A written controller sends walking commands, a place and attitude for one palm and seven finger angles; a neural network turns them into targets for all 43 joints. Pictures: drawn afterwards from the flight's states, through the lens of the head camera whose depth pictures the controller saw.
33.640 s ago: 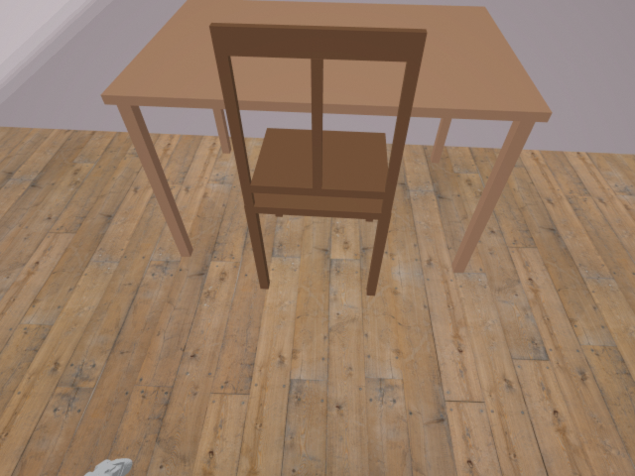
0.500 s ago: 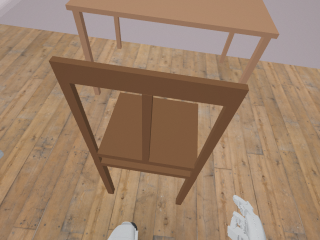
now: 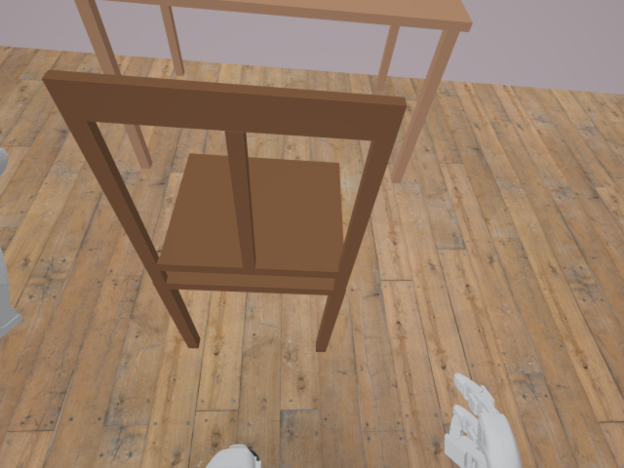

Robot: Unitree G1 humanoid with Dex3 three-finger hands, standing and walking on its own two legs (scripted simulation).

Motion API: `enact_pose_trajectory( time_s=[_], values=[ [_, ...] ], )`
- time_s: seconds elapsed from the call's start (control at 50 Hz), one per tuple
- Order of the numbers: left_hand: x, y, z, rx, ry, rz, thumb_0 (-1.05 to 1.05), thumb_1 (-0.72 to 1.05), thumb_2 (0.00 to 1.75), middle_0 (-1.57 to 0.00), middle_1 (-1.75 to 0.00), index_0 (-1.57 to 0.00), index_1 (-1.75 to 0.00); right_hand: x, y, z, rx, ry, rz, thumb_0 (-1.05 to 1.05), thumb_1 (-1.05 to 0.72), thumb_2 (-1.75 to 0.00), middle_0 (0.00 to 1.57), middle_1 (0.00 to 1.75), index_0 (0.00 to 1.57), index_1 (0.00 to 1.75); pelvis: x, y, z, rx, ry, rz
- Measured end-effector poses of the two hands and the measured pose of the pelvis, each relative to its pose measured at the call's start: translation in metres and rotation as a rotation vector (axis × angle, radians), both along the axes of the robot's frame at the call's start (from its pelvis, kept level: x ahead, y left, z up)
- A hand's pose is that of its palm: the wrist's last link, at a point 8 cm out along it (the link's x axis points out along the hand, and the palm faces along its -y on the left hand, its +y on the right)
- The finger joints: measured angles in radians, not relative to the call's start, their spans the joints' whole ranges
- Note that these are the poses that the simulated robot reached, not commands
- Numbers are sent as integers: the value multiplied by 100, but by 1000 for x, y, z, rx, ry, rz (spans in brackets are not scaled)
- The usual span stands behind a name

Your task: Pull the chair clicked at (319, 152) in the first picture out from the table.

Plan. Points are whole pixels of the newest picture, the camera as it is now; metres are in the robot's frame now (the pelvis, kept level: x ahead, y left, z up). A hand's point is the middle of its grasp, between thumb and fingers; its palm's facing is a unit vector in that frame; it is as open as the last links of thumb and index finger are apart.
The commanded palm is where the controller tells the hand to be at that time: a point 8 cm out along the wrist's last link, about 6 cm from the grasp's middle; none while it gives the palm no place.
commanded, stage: stop stepping back and stand still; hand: left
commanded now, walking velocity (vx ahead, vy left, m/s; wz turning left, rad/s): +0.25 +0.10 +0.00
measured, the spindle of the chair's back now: (243, 211) +0.51 +0.13 -0.05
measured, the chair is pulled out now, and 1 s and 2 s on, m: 0.65 0.65 0.65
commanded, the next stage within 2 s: let the arm hang, fingers relaxed in 0.56 s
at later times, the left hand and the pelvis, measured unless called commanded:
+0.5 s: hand out of the picture +0.14 +0.28 +0.20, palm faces +0.48 -0.73 -0.48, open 7.4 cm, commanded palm +0.09 +0.31 +0.19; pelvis -0.05 +0.01 +0.00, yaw +1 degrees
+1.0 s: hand out of the picture +0.03 +0.18 -0.16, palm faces +0.09 -0.99 -0.14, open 6.8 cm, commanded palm none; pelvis -0.03 +0.01 +0.01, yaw +4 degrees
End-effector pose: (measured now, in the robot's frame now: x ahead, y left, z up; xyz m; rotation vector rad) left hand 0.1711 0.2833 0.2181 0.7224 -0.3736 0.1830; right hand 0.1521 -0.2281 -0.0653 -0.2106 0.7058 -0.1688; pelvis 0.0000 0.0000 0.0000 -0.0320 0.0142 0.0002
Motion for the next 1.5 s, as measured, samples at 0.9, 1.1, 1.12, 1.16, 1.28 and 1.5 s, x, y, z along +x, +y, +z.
enact_pose_trajectory(
  time_s=[0.9, 1.1, 1.12, 1.16, 1.28, 1.5],
  values=[
    [-119, -59, -340, -676, 1350, 330, 1, 91, 90, -20, -30, -20, -30, -84, 15, -44, 36, 350, 28, 1, -90, -90, 20, 30, 21, 30, -28, 13, 2, 33, -29, 50],
    [-187, -35, -347, -643, 1519, 521, -4, 98, 90, -21, -30, -21, -30, -154, 4, -57, 33, 600, -23, 1, -91, -90, 20, 30, 20, 30, -33, 8, 9, 16, -33, 59],
    [-193, -32, -346, -630, 1537, 540, -3, 97, 90, -21, -30, -21, -30, -159, 4, -59, 41, 612, -28, 1, -91, -90, 20, 30, 20, 30, -33, 8, 9, 17, -32, 58],
    [-205, -27, -342, -609, 1567, 575, -2, 95, 90, -20, -30, -21, -30, -167, 4, -63, 56, 634, -34, 1, -91, -90, 20, 30, 20, 30, -32, 7, 10, 20, -31, 55],
    [-223, -27, -337, -586, 1611, 627, 0, 93, 90, -20, -30, -20, -30, -184, 9, -70, 96, 681, -39, 1, -91, -90, 20, 30, 20, 30, -32, 4, 11, 28, -33, 48],
    [-209, -65, -346, -640, 1609, 547, 1, 91, 90, -20, -30, -20, -30, -191, 13, -72, 123, 687, -51, 1, -91, -90, 20, 30, 20, 30, -32, -4, 11, 33, -38, 39]
  ],
)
